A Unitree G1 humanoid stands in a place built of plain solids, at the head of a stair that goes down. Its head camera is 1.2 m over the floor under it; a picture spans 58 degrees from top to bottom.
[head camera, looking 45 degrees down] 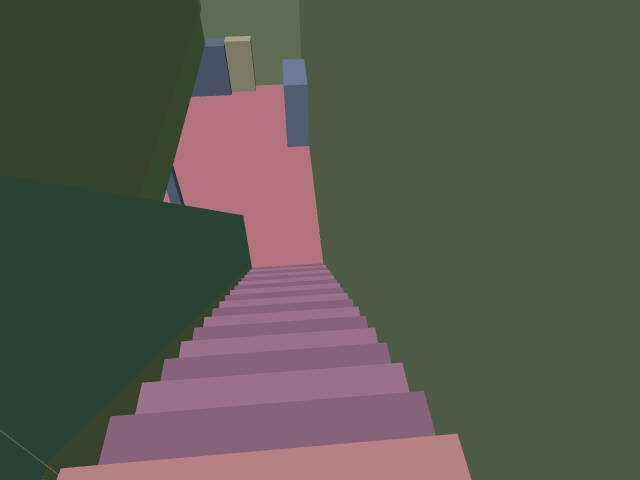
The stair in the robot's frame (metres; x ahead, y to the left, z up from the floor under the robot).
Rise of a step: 0.20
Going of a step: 0.22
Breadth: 1.05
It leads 5 degrees to the left of straight ahead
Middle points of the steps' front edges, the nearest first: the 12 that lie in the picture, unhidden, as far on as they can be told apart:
0.42 0.15 0.00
0.64 0.16 -0.20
0.86 0.18 -0.40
1.07 0.20 -0.61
1.29 0.22 -0.81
1.51 0.24 -1.02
1.73 0.26 -1.22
1.95 0.28 -1.42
2.17 0.29 -1.63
2.39 0.31 -1.83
2.61 0.33 -2.03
2.83 0.35 -2.24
